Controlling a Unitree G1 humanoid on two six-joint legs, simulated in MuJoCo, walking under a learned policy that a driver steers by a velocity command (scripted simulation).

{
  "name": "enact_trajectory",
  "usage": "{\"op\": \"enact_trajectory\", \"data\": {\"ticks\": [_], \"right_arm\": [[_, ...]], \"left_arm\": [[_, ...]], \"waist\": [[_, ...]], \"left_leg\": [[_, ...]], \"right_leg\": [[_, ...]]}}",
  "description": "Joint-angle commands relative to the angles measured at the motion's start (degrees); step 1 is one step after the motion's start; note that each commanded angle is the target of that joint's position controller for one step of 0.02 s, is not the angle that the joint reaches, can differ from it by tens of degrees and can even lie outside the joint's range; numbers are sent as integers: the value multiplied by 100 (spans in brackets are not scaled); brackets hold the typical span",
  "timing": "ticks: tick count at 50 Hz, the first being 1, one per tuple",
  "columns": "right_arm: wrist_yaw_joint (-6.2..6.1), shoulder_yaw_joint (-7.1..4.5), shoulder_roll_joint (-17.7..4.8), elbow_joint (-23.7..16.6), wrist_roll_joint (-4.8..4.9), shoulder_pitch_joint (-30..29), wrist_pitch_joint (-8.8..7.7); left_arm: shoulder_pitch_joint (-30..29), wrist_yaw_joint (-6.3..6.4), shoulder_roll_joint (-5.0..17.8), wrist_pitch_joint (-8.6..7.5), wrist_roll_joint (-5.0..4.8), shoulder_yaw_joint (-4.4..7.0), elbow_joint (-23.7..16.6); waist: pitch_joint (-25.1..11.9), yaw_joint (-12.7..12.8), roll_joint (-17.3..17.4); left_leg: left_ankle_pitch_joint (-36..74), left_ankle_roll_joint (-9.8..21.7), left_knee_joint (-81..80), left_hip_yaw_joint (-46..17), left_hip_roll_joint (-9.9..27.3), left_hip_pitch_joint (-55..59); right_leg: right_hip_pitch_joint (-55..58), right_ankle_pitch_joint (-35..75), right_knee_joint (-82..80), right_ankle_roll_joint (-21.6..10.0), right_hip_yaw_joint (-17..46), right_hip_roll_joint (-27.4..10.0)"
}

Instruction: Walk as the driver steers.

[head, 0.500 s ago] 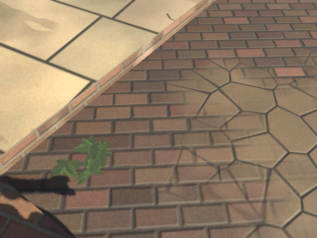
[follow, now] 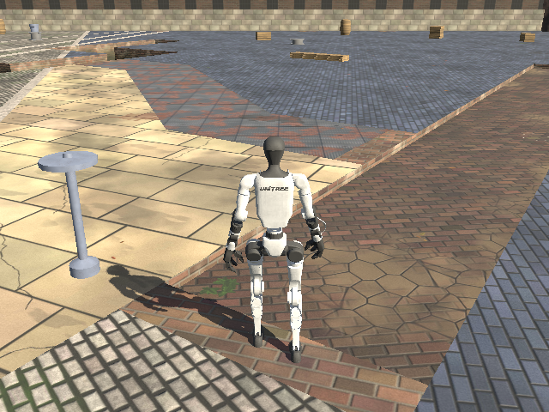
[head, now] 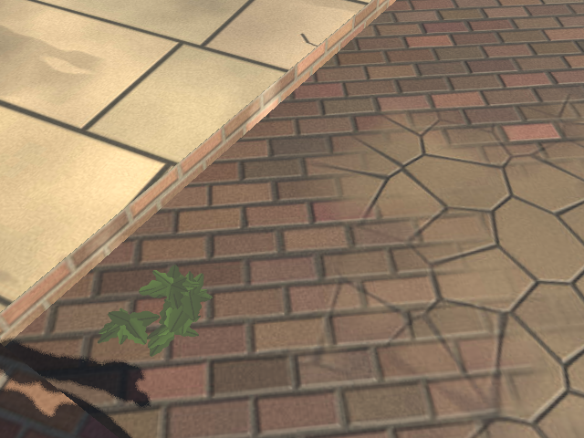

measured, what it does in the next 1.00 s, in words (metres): walks ahead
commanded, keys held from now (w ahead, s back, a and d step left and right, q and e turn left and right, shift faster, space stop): no key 0.50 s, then w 0.50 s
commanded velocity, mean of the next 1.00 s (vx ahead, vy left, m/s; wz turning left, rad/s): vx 0.15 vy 0.00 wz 0.00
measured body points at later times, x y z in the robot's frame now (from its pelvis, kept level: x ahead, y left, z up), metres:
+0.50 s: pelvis -0.01 +0.00 +0.00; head +0.00 +0.00 +0.45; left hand -0.04 +0.23 -0.16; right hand +0.07 -0.26 -0.15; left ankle +0.07 +0.10 -0.74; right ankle -0.08 -0.13 -0.74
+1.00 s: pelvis +0.12 +0.03 +0.01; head +0.13 +0.04 +0.46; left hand +0.22 +0.30 -0.12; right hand +0.09 -0.22 -0.14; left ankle +0.07 +0.11 -0.74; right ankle +0.16 -0.14 -0.67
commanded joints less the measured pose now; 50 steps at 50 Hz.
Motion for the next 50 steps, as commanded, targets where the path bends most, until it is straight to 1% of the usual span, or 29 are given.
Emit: {"op": "enact_trajectory", "data": {"ticks": [1, 11, 25, 26, 27, 28, 29, 30, 31, 32, 33, 34, 35, 36, 37, 38, 39, 40, 41, 42, 43, 44, 45, 46, 47, 48, 49, 50], "right_arm": [[-34, -118, -643, -135, -4, -209, -27], [-46, -85, -586, 244, -15, -183, 15], [-58, -27, -484, 527, 1, -78, 7], [-62, -17, -441, 588, 1, 29, 12], [-68, -28, -462, 607, 17, 56, 17], [-69, -55, -509, 614, 39, 71, 7], [-62, -78, -540, 606, 39, 27, -24], [-36, -81, -500, 538, 38, -131, -91], [12, -70, -407, 449, 49, -332, -190], [71, -70, -381, 363, 60, -508, -297], [130, -83, -413, 321, 66, -550, -392], [180, -97, -426, 315, 98, -494, -474], [217, -103, -396, 336, 140, -362, -536], [240, -125, -378, 425, 173, -75, -571], [241, -186, -445, 601, 175, 405, -578], [227, -291, -666, 800, 169, 1103, -567], [216, -438, -1094, 971, 197, 1854, -565], [265, -414, -1222, 1004, 160, 2456, -602], [280, -255, -890, 897, 58, 1970, -698], [299, -199, -754, 695, 27, 1479, -760], [319, -157, -659, 581, 32, 1230, -788], [319, -105, -533, 510, 35, 1104, -784], [299, -68, -447, 502, 22, 1100, -758], [279, -68, -482, 525, -5, 1191, -746], [249, -77, -560, 533, -40, 1361, -744], [210, -93, -669, 586, -82, 1523, -752], [175, -91, -740, 586, -77, 1618, -777], [122, -68, -686, 673, -56, 1834, -812]], "left_arm": [[359, 17, 532, -76, 6, 76, -44], [685, 27, 375, -158, 9, 43, 88], [1068, 37, 198, -195, -2, 57, 181], [1193, 37, 158, -194, -3, 54, 234], [1228, 45, 205, -187, -21, 76, 241], [1176, 60, 318, -185, -44, 116, 183], [1173, 68, 396, -197, -51, 142, 109], [1280, 76, 484, -228, -75, 180, 84], [1423, 81, 660, -269, -110, 246, 92], [1339, 89, 866, -310, -149, 327, 72], [1242, 92, 904, -348, -144, 370, 42], [1182, 79, 824, -382, -137, 379, 4], [1112, 48, 754, -402, -153, 380, -31], [1028, 14, 704, -406, -178, 377, -63], [949, -13, 678, -413, -183, 373, -107], [773, -35, 645, -452, -197, 346, -222], [564, -55, 272, -534, -157, 241, -453], [450, -61, 216, -649, -124, 224, -642], [410, -94, 459, -737, -283, 320, -712], [453, -132, 509, -786, -352, 345, -691], [450, -132, 497, -799, -320, 378, -667], [406, -118, 514, -762, -247, 436, -654], [410, -127, 515, -703, -209, 477, -658], [400, -141, 481, -659, -203, 495, -669], [293, -164, 433, -632, -181, 508, -677], [136, -191, 422, -620, -159, 532, -759], [-98, -196, 478, -622, -195, 580, -864], [-380, -241, 468, -655, -217, 601, -987]], "waist": [[-161, -12, 50], [12, -48, 14], [72, -68, -11], [-42, -55, -23], [56, -49, -69], [184, -39, -173], [366, 11, -215], [527, 101, -338], [673, 188, -616], [909, 186, -857], [1007, 163, -898], [1005, 109, -834], [972, 13, -784], [884, -140, -736], [698, -334, -655], [401, -638, -380], [120, -879, 836], [-345, -1034, 1519], [-104, -657, 912], [111, -419, 641], [192, -285, 403], [227, -209, 248], [180, -142, 335], [143, -108, 333], [114, -154, 187], [136, -148, 156], [232, -151, 119], [274, -211, 182]], "left_leg": [[565, 293, -379, -484, 396, 1020], [200, 236, -460, -461, 338, 986], [232, 223, -444, -454, 312, 927], [-322, 214, -439, -393, 254, 958], [-1007, 199, -362, -309, 162, 818], [-1754, 199, -191, -181, 43, 558], [-2206, 213, -37, -125, -21, 202], [-2216, 204, 209, -53, -74, -175], [-1763, 153, 627, 130, -130, -574], [-1217, 132, 1026, 252, -17, -1000], [-1088, 164, 1251, 167, 192, -1243], [-1145, 212, 1207, 162, 289, -1317], [-1202, 254, 893, 232, 299, -1099], [-1148, 281, 498, 346, 211, -518], [-1011, 296, 289, 424, 50, 315], [-1061, 449, 124, 41, 150, 1285], [-1877, 1005, -685, -1629, 1004, 2183], [-2282, 1613, -1675, -3891, 2066, 2917], [-2176, 1547, -1700, -3869, 2226, 2626], [-1728, 1368, -1701, -3151, 2053, 2224], [-1309, 1228, -1750, -2592, 1905, 1983], [-737, 1081, -1825, -1971, 1674, 1704], [-383, 985, -1904, -1562, 1489, 1500], [-80, 998, -1956, -1378, 1422, 1442], [132, 1068, -2017, -1176, 1341, 1419], [392, 1132, -1982, -1172, 1452, 1458], [372, 1131, -2007, -1043, 1367, 1556], [312, 1070, -1936, -1141, 1491, 1865]], "right_leg": [[-1030, 602, -553, -205, 116, -147], [-1212, 331, -675, -224, 111, -145], [-1199, 416, -688, -220, 97, -120], [-1149, -42, -736, -239, 75, -96], [-1219, -587, -771, -306, 117, -94], [-1277, -1151, -799, -442, 239, -150], [-1310, -1635, -909, -607, 447, -292], [-1208, -1955, -1110, -779, 784, -536], [-969, -2134, -1435, -1002, 1317, -954], [-755, -2008, -1672, -1199, 1777, -1436], [-586, -1617, -1665, -1281, 1905, -1669], [-408, -1166, -1549, -1257, 1816, -1678], [-382, -808, -1379, -1167, 1603, -1572], [-576, -568, -1171, -1046, 1334, -1381], [-929, -138, -819, -929, 1062, -1123], [-1512, 724, -33, -768, 690, -783], [-2516, 948, 1797, -342, -165, -2], [-3432, -840, 3566, -197, 156, 394], [-3863, -810, 4366, -381, 707, 126], [-3838, -341, 4460, -542, 735, -150], [-3795, 69, 4313, -618, 647, -379], [-3561, 368, 3924, -589, 582, -575], [-3255, 529, 3657, -526, 491, -658], [-3153, 655, 3485, -437, 406, -681], [-3137, 905, 3365, -307, 253, -621], [-3290, 1140, 3314, -239, 308, -680], [-3579, 1473, 2989, -187, 339, -661], [-3999, 1692, 2695, -176, 562, -765]]}}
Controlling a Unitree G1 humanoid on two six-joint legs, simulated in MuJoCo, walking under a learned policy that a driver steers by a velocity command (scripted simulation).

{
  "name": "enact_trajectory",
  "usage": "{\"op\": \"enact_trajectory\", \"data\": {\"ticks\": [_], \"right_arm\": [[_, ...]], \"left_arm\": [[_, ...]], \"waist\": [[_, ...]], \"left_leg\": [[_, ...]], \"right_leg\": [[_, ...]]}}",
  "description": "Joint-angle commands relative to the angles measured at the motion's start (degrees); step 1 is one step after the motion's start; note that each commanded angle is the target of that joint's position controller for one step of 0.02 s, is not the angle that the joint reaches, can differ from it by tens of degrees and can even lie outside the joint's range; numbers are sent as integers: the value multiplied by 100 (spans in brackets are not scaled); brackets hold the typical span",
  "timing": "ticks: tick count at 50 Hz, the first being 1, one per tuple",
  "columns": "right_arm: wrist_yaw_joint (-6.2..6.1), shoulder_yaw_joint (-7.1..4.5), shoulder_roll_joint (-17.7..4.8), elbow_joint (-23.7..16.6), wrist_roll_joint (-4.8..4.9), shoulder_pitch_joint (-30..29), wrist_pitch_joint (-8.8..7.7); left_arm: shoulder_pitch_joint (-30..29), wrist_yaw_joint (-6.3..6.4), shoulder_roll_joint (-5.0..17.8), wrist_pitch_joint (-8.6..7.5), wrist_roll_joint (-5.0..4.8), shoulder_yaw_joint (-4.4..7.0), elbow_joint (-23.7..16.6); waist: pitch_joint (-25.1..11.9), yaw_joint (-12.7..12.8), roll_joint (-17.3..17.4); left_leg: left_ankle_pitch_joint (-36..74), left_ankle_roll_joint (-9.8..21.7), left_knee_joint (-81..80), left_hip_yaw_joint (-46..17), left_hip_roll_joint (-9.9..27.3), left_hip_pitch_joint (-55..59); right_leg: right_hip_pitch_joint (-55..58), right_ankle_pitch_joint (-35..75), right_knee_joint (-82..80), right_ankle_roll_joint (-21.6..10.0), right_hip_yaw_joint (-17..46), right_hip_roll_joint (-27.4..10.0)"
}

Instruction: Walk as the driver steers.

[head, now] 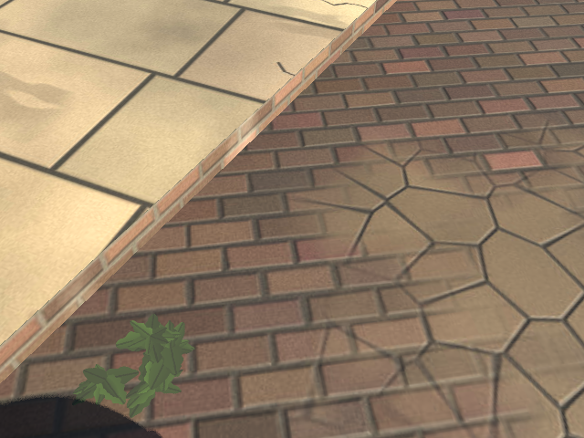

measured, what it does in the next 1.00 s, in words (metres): goes down: right foot 0.12 m lower, then left foot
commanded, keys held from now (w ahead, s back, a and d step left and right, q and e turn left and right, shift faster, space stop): w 0.90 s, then w+e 0.10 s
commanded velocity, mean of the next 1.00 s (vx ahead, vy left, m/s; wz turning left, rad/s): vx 0.48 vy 0.00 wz -0.01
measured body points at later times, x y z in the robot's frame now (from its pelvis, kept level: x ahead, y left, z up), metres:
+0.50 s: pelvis +0.31 -0.12 -0.15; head +0.36 -0.13 +0.30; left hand +0.43 +0.12 -0.28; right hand +0.28 -0.38 -0.29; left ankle +0.14 +0.05 -0.65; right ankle +0.37 -0.22 -0.87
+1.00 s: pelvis +0.60 -0.07 -0.13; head +0.62 -0.06 +0.32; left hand +0.65 +0.20 -0.28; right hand +0.70 -0.34 -0.24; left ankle +0.65 +0.01 -0.87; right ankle +0.52 -0.22 -0.77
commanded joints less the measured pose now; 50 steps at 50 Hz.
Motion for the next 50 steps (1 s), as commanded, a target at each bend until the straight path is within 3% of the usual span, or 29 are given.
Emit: {"op": "enact_trajectory", "data": {"ticks": [1, 5, 10, 13, 16, 17, 18, 19, 20, 21, 22, 23, 24, 25, 26, 27, 28, 30, 32, 36, 39, 41, 43, 44, 45, 46, 47, 48, 50], "right_arm": [[-162, -114, -930, -139, -12, 310, -96], [-311, -106, -874, -250, 33, 348, -22], [-435, -108, -838, -324, 91, 753, 37], [-478, -152, -923, -421, 135, 949, 150], [-395, -200, -1015, -524, 98, 973, 275], [-334, -233, -1128, -549, 59, 945, 292], [-254, -244, -1219, -586, 58, 775, 295], [-181, -201, -1063, -551, 85, 787, 217], [-88, -37, -115, -366, 58, 1855, 77], [-41, 22, -471, -535, 365, 2170, -195], [-110, -39, -657, -953, 620, 1230, -272], [-217, -15, -708, -1281, 594, 268, -212], [-314, -22, -808, -1391, 430, -153, -139], [-341, -31, -803, -1402, 276, -24, -32], [-316, -61, -667, -1362, 123, 11, 57], [-271, -126, -652, -1404, 129, -4, 125], [-277, -101, -451, -1459, 125, -79, 166], [-241, -116, -462, -1589, 39, -439, 133], [-131, -67, -350, -1661, 32, -875, 87], [-12, -77, -474, -1895, 112, -1799, 112], [70, -127, -609, -2054, 100, -2168, 85], [93, -213, -770, -2004, 100, -1874, 68], [57, -469, -1231, -1518, 66, -282, 67], [32, -610, -1840, -1389, 9, 481, 89], [63, -536, -1646, -1329, 70, 673, 94], [56, -426, -1329, -1424, 82, 227, 56], [35, -352, -1101, -1574, 54, -295, 45], [41, -288, -909, -1609, 6, -687, 20], [49, -235, -713, -1567, -62, -988, -51]], "left_arm": [[-273, -76, 260, -53, -7, 130, -391], [-796, -205, 169, -90, 123, 78, -599], [-1565, -501, 160, -122, 157, -47, -1015], [-1934, -640, 70, -156, 48, -175, -1160], [-1694, -644, 235, -175, -52, -173, -1039], [-1085, -587, 433, -174, -33, -78, -851], [110, -517, 705, -193, -1, 58, -484], [1236, -467, 1009, -183, 84, 172, -141], [1572, -458, 1290, -208, 305, 126, -38], [2181, -479, 1380, -133, 162, 171, 19], [2289, -429, 1471, -1, 101, 246, 232], [1635, -335, 1156, 14, 60, 166, 169], [830, -269, 893, -51, 193, 45, -127], [323, -273, 807, -158, 309, -12, -289], [-6, -300, 510, -234, 326, -88, -263], [-218, -317, 345, -287, 286, -163, -234], [-254, -281, 451, -262, 230, -115, -172], [101, -135, 501, -231, 307, -99, -36], [190, -46, 652, -184, 200, -32, -41], [734, -13, 738, -99, -8, 51, 180], [917, -14, 809, -5, 8, 108, 285], [803, -11, 866, 68, 32, 128, 258], [667, -19, 638, 117, 93, 30, 132], [1182, -45, 150, 36, 173, -132, 27], [1160, -85, 95, -91, 133, -167, 49], [753, -110, 639, -177, -51, -25, -28], [341, -98, 717, -192, -135, -10, -149], [190, -56, 647, -154, -86, 6, -174], [341, -6, 490, 15, -16, 48, -118]], "waist": [[602, 100, 423], [589, -7, 490], [907, -289, 391], [1016, -491, 343], [848, -436, 333], [529, -139, 362], [-125, 459, 275], [-675, 1033, 24], [-1567, 618, -1915], [-3003, 944, -2077], [-2988, 1024, -1560], [-1888, 863, -471], [-1237, 757, 61], [-1002, 435, 362], [-682, 234, 256], [-167, -16, 91], [213, -50, -332], [249, 34, -426], [125, 138, -309], [323, 443, -109], [497, 471, -23], [276, 240, -101], [-708, -431, 124], [-1538, -375, 1279], [-1940, -390, 1838], [-1255, -361, 1307], [-710, -236, 917], [-321, -51, 615], [-105, 255, 767]], "left_leg": [[793, 822, -793, -1281, 1583, 338], [811, 716, -280, -851, 1417, -192], [-29, 617, 652, -901, 1639, -139], [-219, 488, 1231, -885, 1661, 33], [536, 332, 1991, -815, 1605, 103], [1498, 324, 2693, -816, 1555, 137], [2300, 208, 3978, -626, 1335, -180], [1617, -118, 5757, -449, 982, -1270], [-3387, -416, 8694, -689, 208, -3721], [-3101, -421, 9337, -1727, -72, -4205], [-2661, -456, 9270, -1363, 200, -4777], [-2128, -446, 8642, -801, 617, -5106], [-1596, -425, 8681, -639, 810, -4971], [-1208, -389, 8196, -799, 1064, -4424], [-928, -300, 7769, -1026, 1254, -3964], [-529, -265, 6597, -1098, 1390, -3684], [-367, -326, 5715, -916, 1349, -3467], [485, -425, 4296, -679, 1234, -3108], [1277, -381, 2963, -452, 1016, -2676], [1686, -238, 1904, -436, 870, -2974], [1251, -33, 1630, -449, 829, -3186], [831, 98, 1493, -229, 631, -2562], [892, 409, 1532, -338, 639, -282], [413, 1193, 1286, -2561, 2043, 1868], [-474, 1566, 210, -4574, 2608, 2435], [-968, 1259, 115, -4051, 2506, 1862], [-750, 1034, 18, -3215, 2344, 1043], [-322, 915, -200, -2557, 2140, 252], [141, 687, -551, -1770, 1830, -543]], "right_leg": [[-1340, 934, -814, 133, 317, -222], [-912, 2397, -1761, 190, 246, -140], [-1338, 2860, -2323, -102, 326, -220], [-1216, 2898, -2837, -28, 238, -230], [-289, 2691, -3169, -6, 89, -173], [418, 2255, -3093, -68, -47, -25], [1896, 2265, -3084, -177, -371, 247], [3696, 2929, -2833, -351, -385, 27], [6094, 5595, -985, -944, 783, -1174], [6819, 4599, -1546, -1800, 2669, -1900], [6471, 1405, -2945, -1982, 3615, -2186], [5393, 90, -3624, -1713, 3415, -1899], [4175, 399, -3800, -1732, 3190, -1961], [3100, 665, -3815, -1825, 3133, -2012], [2155, 1135, -3815, -1645, 2701, -1830], [1430, 1078, -4097, -1319, 1907, -1357], [998, 1197, -4385, -1180, 1222, -989], [966, 2009, -4532, -1165, 560, -667], [1204, 2099, -4621, -1095, 133, -478], [2297, 1239, -4742, -995, 242, -772], [2927, 1131, -4491, -874, 318, -1000], [3080, 1879, -3977, -723, 220, -940], [2372, 2711, -1930, -414, -258, -352], [364, 685, 407, -27, -591, 434], [-828, -2268, 1585, 41, 96, 895], [-1381, -2096, 2123, -103, 510, 548], [-1397, -1572, 2003, -209, 422, 244], [-1163, -1119, 1610, -206, 360, 7], [-504, -645, 1069, -180, 455, -233]]}}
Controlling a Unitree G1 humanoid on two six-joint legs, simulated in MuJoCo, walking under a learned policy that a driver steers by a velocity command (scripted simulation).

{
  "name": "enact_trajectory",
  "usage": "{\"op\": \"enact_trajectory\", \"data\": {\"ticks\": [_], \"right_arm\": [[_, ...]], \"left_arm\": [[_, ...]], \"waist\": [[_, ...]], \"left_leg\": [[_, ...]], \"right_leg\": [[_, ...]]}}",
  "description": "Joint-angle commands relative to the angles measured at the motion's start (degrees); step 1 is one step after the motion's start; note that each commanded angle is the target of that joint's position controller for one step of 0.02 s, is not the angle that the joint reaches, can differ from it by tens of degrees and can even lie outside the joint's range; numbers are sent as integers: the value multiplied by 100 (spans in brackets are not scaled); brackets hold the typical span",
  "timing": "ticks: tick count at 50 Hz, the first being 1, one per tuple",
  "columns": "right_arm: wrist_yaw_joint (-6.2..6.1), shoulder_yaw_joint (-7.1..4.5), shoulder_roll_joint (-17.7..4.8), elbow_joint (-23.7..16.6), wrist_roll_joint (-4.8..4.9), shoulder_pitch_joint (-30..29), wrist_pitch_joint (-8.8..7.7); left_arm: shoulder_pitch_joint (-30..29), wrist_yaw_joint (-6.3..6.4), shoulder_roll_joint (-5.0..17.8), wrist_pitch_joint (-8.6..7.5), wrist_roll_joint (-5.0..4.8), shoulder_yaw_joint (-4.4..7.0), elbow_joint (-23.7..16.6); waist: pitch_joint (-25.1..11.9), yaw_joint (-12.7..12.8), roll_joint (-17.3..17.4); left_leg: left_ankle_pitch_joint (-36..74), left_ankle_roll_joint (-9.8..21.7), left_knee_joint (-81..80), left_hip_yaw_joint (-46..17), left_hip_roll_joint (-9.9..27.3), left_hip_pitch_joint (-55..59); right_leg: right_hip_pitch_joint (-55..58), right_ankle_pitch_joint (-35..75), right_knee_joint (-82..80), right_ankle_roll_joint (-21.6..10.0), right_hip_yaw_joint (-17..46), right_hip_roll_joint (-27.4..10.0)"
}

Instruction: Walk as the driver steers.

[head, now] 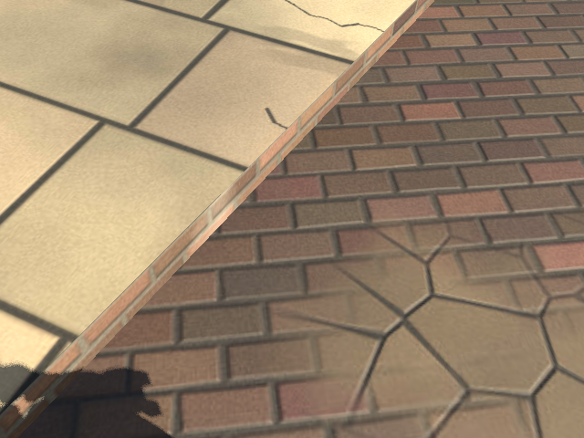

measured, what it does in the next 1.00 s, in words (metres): walks ahead, turning right: right foot, then left foot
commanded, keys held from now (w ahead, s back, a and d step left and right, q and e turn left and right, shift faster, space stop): w+e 0.06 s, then e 0.38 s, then no key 0.56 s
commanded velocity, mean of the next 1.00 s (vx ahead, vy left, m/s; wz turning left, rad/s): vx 0.15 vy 0.00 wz -0.30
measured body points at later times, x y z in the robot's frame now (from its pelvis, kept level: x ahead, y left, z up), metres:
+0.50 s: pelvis +0.20 -0.05 -0.01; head +0.25 -0.07 +0.44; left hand +0.42 +0.18 -0.11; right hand +0.26 -0.35 -0.14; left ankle +0.15 +0.11 -0.64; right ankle +0.28 -0.13 -0.74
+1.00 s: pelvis +0.27 -0.03 +0.00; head +0.29 -0.02 +0.45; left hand +0.47 +0.17 -0.13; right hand +0.27 -0.30 -0.13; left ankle +0.31 +0.10 -0.74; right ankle +0.28 -0.14 -0.74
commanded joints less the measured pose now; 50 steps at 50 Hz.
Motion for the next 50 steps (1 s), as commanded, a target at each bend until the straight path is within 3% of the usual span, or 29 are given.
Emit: {"op": "enact_trajectory", "data": {"ticks": [1, 3, 6, 9, 11, 14, 16, 17, 18, 19, 20, 21, 22, 23, 24, 27, 29, 32, 37, 40, 41, 42, 43, 44, 46, 50], "right_arm": [[-20, -94, -492, -159, -68, 52, -142], [-73, -141, -637, -36, -94, 252, -183], [-193, -141, -684, 48, -135, 285, -153], [-328, -129, -755, 27, -72, 208, -61], [-398, -144, -840, 104, -22, 409, 12], [-438, -210, -978, 129, 83, 432, 162], [-476, -278, -1095, 34, 162, 243, 253], [-493, -292, -1105, -33, 186, 134, 299], [-476, -280, -1075, -69, 150, 261, 320], [-417, -137, -687, -277, -122, 407, 275], [-314, -6, -373, -424, -141, 992, 196], [-223, -97, -768, -381, 15, 676, 151], [-230, -113, -830, -520, 135, 206, 175], [-318, -127, -780, -425, 85, 117, 245], [-400, -179, -894, -431, 2, 42, 337], [-453, -180, -708, -426, 0, 237, 497], [-493, -158, -640, -433, 4, 190, 513], [-513, -137, -631, -453, 12, 9, 555], [-446, -110, -644, -431, 55, -110, 501], [-320, -75, -552, -253, 14, 219, 411], [-287, -88, -740, -238, -73, 306, 386], [-288, -155, -1171, -283, -141, 267, 390], [-260, -142, -1039, -226, -139, 24, 393], [-235, -52, -696, -322, -132, -238, 354], [-222, -52, -730, -254, -98, -126, 281], [-278, -37, -720, -130, -25, 166, 227]], "left_arm": [[149, 53, 361, 79, 3, 135, -261], [34, 61, 285, 150, 2, 149, -313], [-259, 51, 220, 154, 110, 169, -478], [-860, -57, 35, 143, 198, 86, -769], [-1183, -138, -4, 186, 202, 54, -974], [-1252, -247, 165, 240, 196, 95, -1216], [-882, -310, 396, 241, 194, 188, -1259], [-397, -329, 581, 215, 179, 284, -1169], [111, -274, 920, 179, 186, 425, -1075], [349, -120, 1468, 197, 219, 535, -1113], [134, -119, 1681, 182, 313, 514, -1308], [102, -146, 1285, 224, 277, 421, -1433], [-331, -133, 1010, 226, 214, 351, -1548], [-646, -101, 811, 253, 135, 294, -1580], [-788, -64, 628, 286, 105, 231, -1596], [-789, -11, 711, 314, 270, 227, -1590], [-727, 51, 778, 319, 272, 233, -1569], [-795, 126, 766, 389, 273, 199, -1581], [-785, 120, 631, 441, 319, 102, -1514], [-684, 115, 455, 481, 240, 1, -1418], [-461, 111, 369, 455, 257, -35, -1356], [-186, 85, 297, 404, 330, -33, -1356], [-358, 73, 256, 385, 303, -16, -1441], [-605, 69, 412, 384, 329, 11, -1431], [-800, 80, 370, 475, 311, 34, -1416], [-651, 77, 362, 508, 264, 58, -1267]], "waist": [[-217, 44, 743], [-83, 53, 582], [53, 88, 493], [72, -55, 577], [40, -191, 580], [-8, -159, 672], [-195, 67, 781], [-429, 318, 689], [-753, 553, 299], [-1332, 401, -824], [-2330, -25, -1377], [-2508, 292, -448], [-1822, 254, -235], [-1257, 91, 315], [-986, 14, 261], [-887, -149, -251], [-942, -117, -311], [-929, -39, -416], [-652, 72, -581], [-561, -156, -380], [-568, -104, -139], [-566, 217, 715], [-402, 312, 1454], [-287, 243, 1268], [-212, 109, 1134], [-105, -3, 531]], "left_leg": [[44, 743, -1873, -1558, 1540, 960], [551, 777, -2028, -1136, 1554, 978], [2647, 674, -1817, -298, 1461, 1070], [3084, 467, -1642, 465, 1218, 848], [3130, 470, -1463, 548, 1328, 1135], [3440, 433, -944, 515, 1620, 1779], [4237, 315, -195, 520, 1678, 1970], [4333, 178, 561, 583, 1535, 1953], [3613, -134, 1741, 709, 1149, 1611], [284, -509, 3552, 714, 644, 98], [-3364, -773, 5362, -243, -436, -1527], [-2973, -652, 5594, -1093, -79, -1705], [-2430, -555, 5368, -1003, 91, -1985], [-2006, -575, 4888, -917, 348, -1961], [-1786, -587, 4443, -907, 485, -1689], [-1442, -640, 3832, -764, 413, -1013], [-1293, -714, 3299, -760, 407, -1001], [-953, -776, 2638, -783, 467, -819], [-951, -735, 1482, -672, 409, -213], [-61, -483, -218, -480, 272, 717], [375, -328, -414, -840, 649, 1114], [1236, -11, -349, -1414, 1308, 1296], [462, 371, -649, -1747, 1506, 480], [-163, 279, -801, -1656, 1313, 167], [-656, -72, -724, -1299, 953, 26], [-487, -248, -384, -908, 645, 222]], "right_leg": [[-1015, 588, -113, -33, 432, -546], [-1269, 1004, -410, 36, 538, -507], [-1427, 1730, -1271, 205, 503, -290], [-843, 2647, -2433, 258, -106, -179], [-752, 2757, -2804, 268, -279, -114], [-829, 2001, -3095, 117, -397, -31], [-420, 1375, -3236, -73, -588, 195], [167, 1503, -3629, -213, -677, 391], [1112, 2686, -4235, -427, -453, 450], [2635, 5558, -3836, -904, 1199, -770], [4056, 6196, -4010, -2402, 3691, -2108], [3737, 5200, -4269, -2174, 3233, -1810], [3135, 4405, -4395, -1838, 2495, -1494], [2371, 3738, -4536, -1482, 1974, -1230], [1700, 3307, -4661, -1333, 1750, -1073], [896, 3118, -4887, -1292, 1408, -779], [949, 3022, -4887, -1250, 1324, -746], [878, 1810, -5010, -1098, 1327, -671], [762, 665, -5071, -978, 1493, -641], [691, 600, -4723, -615, 1433, -446], [494, 509, -4502, -338, 1303, -270], [187, 166, -3920, -87, 790, 229], [534, 159, -3846, 102, 252, 523], [912, 509, -3850, 152, 303, 425], [1216, 997, -3870, 99, 351, 362], [1167, 1405, -3985, -60, 534, 216]]}}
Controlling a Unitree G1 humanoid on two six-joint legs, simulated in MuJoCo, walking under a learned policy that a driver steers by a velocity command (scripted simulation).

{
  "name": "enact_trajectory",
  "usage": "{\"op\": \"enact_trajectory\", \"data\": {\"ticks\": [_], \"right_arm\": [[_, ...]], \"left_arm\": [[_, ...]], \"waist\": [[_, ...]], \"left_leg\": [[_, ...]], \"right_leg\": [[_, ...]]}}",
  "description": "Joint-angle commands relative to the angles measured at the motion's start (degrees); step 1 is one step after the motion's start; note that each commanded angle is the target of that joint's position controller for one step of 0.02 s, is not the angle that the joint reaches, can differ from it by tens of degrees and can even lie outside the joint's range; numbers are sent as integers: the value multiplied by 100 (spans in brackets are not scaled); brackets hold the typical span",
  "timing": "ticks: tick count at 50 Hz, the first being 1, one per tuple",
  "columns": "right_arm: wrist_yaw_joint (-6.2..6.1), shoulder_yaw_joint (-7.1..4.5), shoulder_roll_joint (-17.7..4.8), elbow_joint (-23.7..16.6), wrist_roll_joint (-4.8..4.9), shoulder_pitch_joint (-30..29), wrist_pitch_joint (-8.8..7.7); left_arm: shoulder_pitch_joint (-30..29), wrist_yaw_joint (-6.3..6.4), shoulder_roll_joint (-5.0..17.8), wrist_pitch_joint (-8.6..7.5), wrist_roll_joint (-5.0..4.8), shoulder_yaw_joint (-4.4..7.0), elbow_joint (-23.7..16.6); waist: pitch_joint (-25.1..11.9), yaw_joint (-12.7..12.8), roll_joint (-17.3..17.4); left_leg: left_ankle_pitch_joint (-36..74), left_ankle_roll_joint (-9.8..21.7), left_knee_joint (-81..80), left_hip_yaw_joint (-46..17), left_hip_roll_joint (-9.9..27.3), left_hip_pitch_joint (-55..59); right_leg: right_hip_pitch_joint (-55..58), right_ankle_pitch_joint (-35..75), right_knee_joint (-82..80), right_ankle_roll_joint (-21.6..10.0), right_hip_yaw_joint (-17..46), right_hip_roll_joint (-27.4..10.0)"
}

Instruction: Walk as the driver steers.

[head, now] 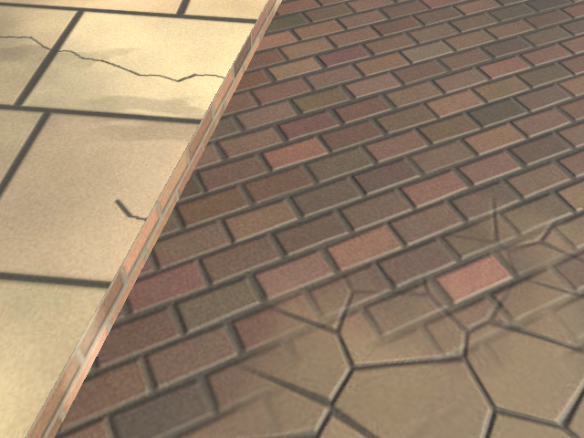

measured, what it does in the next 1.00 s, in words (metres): stands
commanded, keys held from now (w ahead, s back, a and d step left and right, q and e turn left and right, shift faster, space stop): no key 1.00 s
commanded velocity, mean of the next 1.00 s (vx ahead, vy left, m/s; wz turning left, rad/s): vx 0.00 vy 0.00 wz -0.01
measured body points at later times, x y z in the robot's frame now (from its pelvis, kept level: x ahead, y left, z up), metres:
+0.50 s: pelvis +0.02 +0.01 +0.00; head +0.03 +0.01 +0.45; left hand +0.12 +0.26 -0.14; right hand +0.08 -0.25 -0.14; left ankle -0.01 +0.13 -0.73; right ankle +0.04 -0.10 -0.73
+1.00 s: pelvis +0.01 +0.02 +0.00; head +0.03 +0.02 +0.45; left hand +0.08 +0.27 -0.15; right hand +0.03 -0.23 -0.15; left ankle -0.01 +0.13 -0.73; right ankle +0.04 -0.10 -0.73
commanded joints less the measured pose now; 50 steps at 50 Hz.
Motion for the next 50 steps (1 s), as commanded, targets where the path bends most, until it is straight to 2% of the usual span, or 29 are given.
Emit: {"op": "enact_trajectory", "data": {"ticks": [1, 5, 8, 15, 33, 50], "right_arm": [[-56, -149, -784, -249, 50, -13, -96], [-72, -126, -736, -189, 50, 33, -47], [-54, -109, -705, -133, 53, 11, -24], [-23, -78, -660, 54, 56, -17, -3], [-65, 6, -575, 501, 51, 242, 15], [-71, 93, -419, 704, 51, 628, 4]], "left_arm": [[-92, 17, 552, -76, -20, 166, -259], [-78, 21, 518, -113, -42, 175, -118], [-59, 43, 530, -112, -54, 179, 0], [-75, 88, 581, -97, -74, 176, 294], [-191, 127, 521, -64, -95, 118, 1024], [-54, 149, 454, -51, -99, 40, 1452]], "waist": [[-140, -24, 369], [-253, -79, 117], [-257, -83, 51], [-187, -63, 103], [29, -39, 126], [143, -8, 149]], "left_leg": [[412, 239, -656, -364, 383, -269], [710, 258, -493, -271, 298, -97], [798, 244, -460, -221, 246, -54], [817, 214, -517, -159, 171, -16], [492, 196, -744, -83, 70, -43], [365, 231, -847, -61, 30, -112]], "right_leg": [[450, 621, -254, -236, 381, -416], [536, 945, -224, -217, 413, -445], [605, 1064, -214, -221, 441, -473], [723, 1143, -221, -226, 464, -510], [767, 775, -391, -157, 351, -449], [705, 589, -463, -92, 266, -409]]}}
